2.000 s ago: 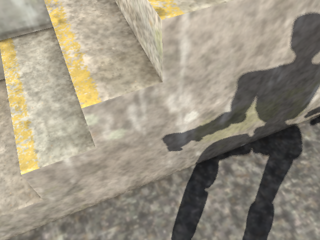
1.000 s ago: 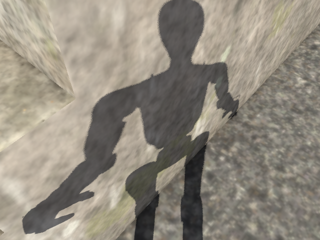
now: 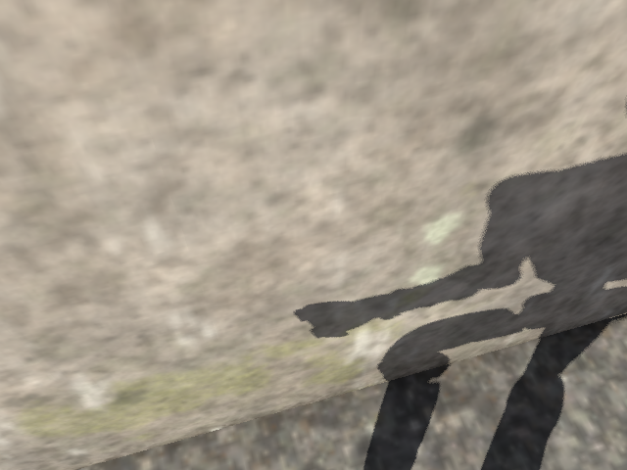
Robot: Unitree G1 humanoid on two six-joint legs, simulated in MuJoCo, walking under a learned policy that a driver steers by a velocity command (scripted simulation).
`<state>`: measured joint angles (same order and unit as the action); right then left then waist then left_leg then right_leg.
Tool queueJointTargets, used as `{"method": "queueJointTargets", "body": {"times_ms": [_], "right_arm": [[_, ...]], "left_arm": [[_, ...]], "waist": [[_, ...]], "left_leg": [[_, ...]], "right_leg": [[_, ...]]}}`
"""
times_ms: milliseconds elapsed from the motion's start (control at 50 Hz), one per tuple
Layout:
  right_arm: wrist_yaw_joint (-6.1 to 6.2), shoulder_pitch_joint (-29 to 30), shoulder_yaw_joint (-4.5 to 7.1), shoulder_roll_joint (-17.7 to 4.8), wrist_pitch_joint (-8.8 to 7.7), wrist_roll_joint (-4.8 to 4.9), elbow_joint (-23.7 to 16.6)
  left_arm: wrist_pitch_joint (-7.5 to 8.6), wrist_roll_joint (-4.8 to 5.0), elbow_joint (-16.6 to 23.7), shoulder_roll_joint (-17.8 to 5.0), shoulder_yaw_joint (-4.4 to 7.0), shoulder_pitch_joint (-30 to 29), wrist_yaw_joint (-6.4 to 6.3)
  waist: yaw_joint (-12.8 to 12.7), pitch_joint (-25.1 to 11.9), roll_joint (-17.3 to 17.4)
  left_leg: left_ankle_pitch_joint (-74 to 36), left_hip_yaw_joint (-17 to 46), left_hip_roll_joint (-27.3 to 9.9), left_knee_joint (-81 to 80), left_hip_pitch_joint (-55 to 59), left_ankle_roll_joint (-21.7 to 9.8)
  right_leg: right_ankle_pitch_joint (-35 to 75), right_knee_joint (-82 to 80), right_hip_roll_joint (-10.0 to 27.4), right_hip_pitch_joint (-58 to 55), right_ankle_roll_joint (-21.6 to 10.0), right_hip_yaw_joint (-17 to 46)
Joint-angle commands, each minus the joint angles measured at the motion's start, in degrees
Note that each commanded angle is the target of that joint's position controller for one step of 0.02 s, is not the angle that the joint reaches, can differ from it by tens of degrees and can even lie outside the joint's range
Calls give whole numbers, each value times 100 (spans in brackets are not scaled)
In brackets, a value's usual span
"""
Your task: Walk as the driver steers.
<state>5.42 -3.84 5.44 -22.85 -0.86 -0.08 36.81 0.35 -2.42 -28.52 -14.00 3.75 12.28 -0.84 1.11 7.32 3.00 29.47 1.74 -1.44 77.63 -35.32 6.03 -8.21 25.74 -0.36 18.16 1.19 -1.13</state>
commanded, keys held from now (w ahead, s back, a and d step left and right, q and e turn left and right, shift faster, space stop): w+q+shift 0.50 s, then w+shift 0.50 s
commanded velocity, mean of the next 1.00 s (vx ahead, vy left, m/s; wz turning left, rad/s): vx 0.07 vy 0.14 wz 0.70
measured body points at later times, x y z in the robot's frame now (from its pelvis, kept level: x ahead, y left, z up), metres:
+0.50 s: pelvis -0.09 +0.01 +0.00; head -0.06 +0.06 +0.45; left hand -0.06 +0.36 -0.09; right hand +0.14 -0.21 -0.08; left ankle -0.14 +0.10 -0.73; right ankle +0.04 -0.13 -0.66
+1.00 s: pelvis -0.15 +0.12 +0.01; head -0.12 +0.12 +0.45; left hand -0.39 +0.38 -0.09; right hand +0.13 +0.01 -0.10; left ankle -0.25 +0.27 -0.70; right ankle -0.01 -0.05 -0.73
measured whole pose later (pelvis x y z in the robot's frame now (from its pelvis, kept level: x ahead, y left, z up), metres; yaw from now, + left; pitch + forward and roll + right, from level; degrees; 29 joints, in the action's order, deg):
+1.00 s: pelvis -0.15 +0.12 +0.01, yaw +40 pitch -1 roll +1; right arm -4.2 -13.7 1.8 -17.3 4.7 -1.7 34.7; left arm 0.4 1.2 -51.2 -23.0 6.1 25.1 -8.0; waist -1.1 2.9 0.6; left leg 19.2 6.6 -1.2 43.9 -22.1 2.8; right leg -11.6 22.2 12.1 10.0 8.1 0.1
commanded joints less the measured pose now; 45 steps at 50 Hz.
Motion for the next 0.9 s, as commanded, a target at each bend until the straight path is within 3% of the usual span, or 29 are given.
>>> {"method": "queueJointTargets", "body": {"times_ms": [20,40,60,80,100,160,260,340,360,380,400,420,440,460,500,520,580,600,620,660,700,720,740,760,780,800,820,860,900], "right_arm": [[-33,49,-15,-166,-70,-49,-403],[-71,123,-60,-89,-69,-20,-461],[-224,579,-18,-235,80,43,-611],[-292,506,13,-296,183,17,-651],[-357,496,11,-211,265,-41,-677],[-459,399,57,-70,306,-2,-614],[-517,329,-5,260,229,67,-496],[-487,-609,108,79,231,94,12],[-426,-912,180,-56,268,91,189],[-399,-1254,255,-202,282,174,361],[-367,-1591,413,-1049,291,35,327],[-437,-1098,529,-1551,162,-447,5],[-478,-366,548,-1538,8,-429,-187],[-469,92,487,-1368,-54,-259,-266],[-392,379,301,-775,-3,106,-312],[-354,275,229,-591,20,170,-299],[-272,-66,85,-307,72,136,-227],[-547,47,1,-158,227,-17,-412],[-693,-247,23,-242,245,-62,-413],[-878,-372,-14,-325,291,-105,-410],[-959,-528,-158,97,262,-85,-432],[-956,-852,-301,607,268,-113,-477],[-999,-1118,-298,498,216,-141,-621],[-982,-854,-112,-212,270,-55,-619],[-961,-879,-12,-591,336,-139,-623],[-904,-965,29,-673,434,-327,-554],[-894,-949,15,-602,487,-410,-597],[-940,-785,-109,-234,527,-315,-688],[-937,-685,-235,134,545,-203,-767]], "left_arm": [[114,-32,277,-971,358,-22,-329],[97,-29,250,-945,361,-44,-402],[181,47,282,-1051,441,-50,-523],[186,45,240,-1137,465,-11,-614],[166,59,103,-1176,476,4,-691],[99,126,-24,-1192,495,-254,-773],[3,168,-329,-1487,550,-265,-636],[-112,283,-598,-1458,537,-380,-465],[-120,318,-663,-1217,476,-445,-420],[-113,217,-800,-954,396,-264,-346],[-91,-56,-469,-678,317,-510,-327],[55,-15,57,-828,300,-1488,-424],[86,99,131,-1083,348,-1800,-466],[125,120,-8,-1166,346,-1581,-487],[109,-11,-423,-1219,332,-918,-520],[99,-20,-477,-1126,297,-805,-496],[49,74,-595,-875,166,-546,-453],[45,299,-1072,-1091,189,352,-646],[66,300,-1143,-1087,205,166,-710],[104,373,-1305,-1276,282,431,-772],[143,399,-1519,-1353,288,950,-773],[153,180,-1626,-1627,284,1573,-740],[205,-86,-1697,-2092,318,1601,-814],[338,28,-1799,-2007,341,1293,-871],[397,209,-1828,-1832,297,903,-884],[353,323,-1865,-1722,263,678,-878],[297,402,-1897,-1613,213,587,-848],[237,363,-1908,-1689,229,626,-779],[194,343,-1925,-1958,344,752,-736]], "waist": [[-26,-1413,-891],[-25,-1515,-980],[-274,-1587,-722],[-177,-1947,-603],[-137,-2070,-500],[-34,-1646,-884],[-162,-1568,-1108],[64,-1483,-1386],[195,-1276,-1253],[358,-878,-603],[261,-679,1018],[465,-1205,787],[132,-999,479],[-172,-858,547],[-379,-1128,306],[-397,-1351,293],[-283,-1561,565],[-360,-1458,447],[-93,-1213,873],[-126,-846,1345],[-307,-617,972],[-320,-1046,-222],[-89,-897,-1451],[-72,-675,-1209],[122,-572,-1019],[226,-575,-895],[277,-447,-1040],[218,-323,-1349],[105,-302,-1712]], "left_leg": [[-205,-140,-254,-493,-4,-18],[-181,-86,-313,-855,82,-66],[-517,369,-380,-731,-646,18],[-483,641,-460,-546,-682,20],[-497,685,-508,-406,-696,41],[-454,146,-441,-738,-294,105],[-395,-465,-290,-2540,891,-111],[-1024,-896,-33,-4307,2013,-637],[-1055,-833,128,-4913,2369,-931],[-1669,-266,24,-5523,2955,-1292],[-4229,2148,-1385,-5387,3715,-1954],[-3839,3411,-1951,-5978,2821,-2843],[-3046,2941,-1664,-6229,2640,-2608],[-3108,2472,-1365,-6215,2436,-2144],[-3546,1848,-1061,-5762,2254,-1658],[-3632,1689,-970,-5654,2211,-1558],[-3491,1673,-861,-5469,2361,-1461],[-2280,657,52,-5478,1824,-1657],[-1565,862,159,-5741,1317,-1724],[-494,1463,-22,-5782,1001,-1768],[-53,1499,321,-4675,717,-1456],[450,1133,873,-2746,103,-1106],[866,1324,985,-1236,-1093,-667],[109,1694,718,-209,-1145,-611],[-506,1827,535,114,-880,-614],[-921,1612,452,209,-620,-539],[-1169,1433,410,20,-415,-487],[-1410,842,449,-730,190,-347],[-1165,514,290,-1751,623,-202]], "right_leg": [[3131,-518,1370,-1363,-1290,628],[3079,-567,1544,-1526,-1377,738],[3888,-502,2479,-2221,-1517,1765],[3765,-470,2773,-2566,-1589,1931],[3195,-573,2805,-2575,-1582,1800],[1396,-1045,2312,-1649,-1371,765],[456,-1153,2033,-1067,-998,-324],[-580,-807,2018,-698,-486,-752],[-862,-338,1817,-294,-138,-967],[-1284,733,1455,667,293,-1289],[-3024,2748,849,2858,768,-1238],[-3092,3528,469,3177,779,119],[-2429,3857,336,3162,581,562],[-1626,3841,202,3064,396,649],[-710,3970,129,2578,408,665],[-440,4006,31,2305,422,601],[-301,3556,-95,1907,424,610],[-232,1957,-290,757,166,10],[-277,1480,-390,-23,123,-216],[-427,979,-228,-743,-18,-80],[-232,-155,433,-1332,-296,482],[-317,-378,1930,-2127,-836,2009],[405,-1093,3577,-1851,-2092,4505],[-542,-1502,3585,-1178,-2043,4694],[-1474,-1455,3110,-819,-1489,3721],[-1775,-1304,2618,-683,-1023,2907],[-1781,-1249,2279,-461,-751,2289],[-1254,-1319,1768,-112,-531,1280],[-899,-1502,1708,-165,-546,834]]}}
Next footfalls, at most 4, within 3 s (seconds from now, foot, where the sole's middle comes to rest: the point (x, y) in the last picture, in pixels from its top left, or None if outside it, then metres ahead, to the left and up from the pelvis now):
0.38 left None -0.10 0.12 -0.77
0.72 right None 0.03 -0.03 -0.77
1.06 left None -0.23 0.30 -0.77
1.38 right None -0.11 0.25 -0.77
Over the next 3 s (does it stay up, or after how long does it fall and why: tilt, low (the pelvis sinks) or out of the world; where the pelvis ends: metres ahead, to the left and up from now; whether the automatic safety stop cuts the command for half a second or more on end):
stays up -0.12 -0.12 0.00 its command is cut before an obstacle from the start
